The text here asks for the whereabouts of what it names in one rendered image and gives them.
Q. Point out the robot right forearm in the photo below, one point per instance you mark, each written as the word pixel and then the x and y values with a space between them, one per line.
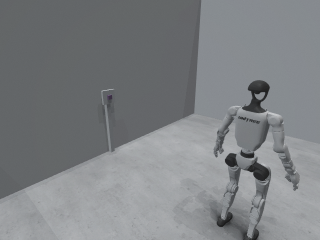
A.
pixel 287 162

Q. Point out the left robot hand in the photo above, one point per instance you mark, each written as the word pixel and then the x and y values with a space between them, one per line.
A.
pixel 220 149

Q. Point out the left robot upper arm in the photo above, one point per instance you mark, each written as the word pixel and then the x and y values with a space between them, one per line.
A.
pixel 228 119

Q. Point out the panel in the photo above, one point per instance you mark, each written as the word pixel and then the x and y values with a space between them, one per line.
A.
pixel 107 105

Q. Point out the right robot shin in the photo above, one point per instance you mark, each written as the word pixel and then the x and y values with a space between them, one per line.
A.
pixel 255 217

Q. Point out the robot left forearm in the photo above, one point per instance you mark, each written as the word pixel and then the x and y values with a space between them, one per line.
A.
pixel 220 139

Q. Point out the right robot hand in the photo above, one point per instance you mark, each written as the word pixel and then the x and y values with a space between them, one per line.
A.
pixel 294 179

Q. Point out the humanoid robot head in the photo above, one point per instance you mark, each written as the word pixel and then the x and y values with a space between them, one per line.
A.
pixel 256 87

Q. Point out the right robot upper arm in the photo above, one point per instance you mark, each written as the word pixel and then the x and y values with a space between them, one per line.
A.
pixel 277 123

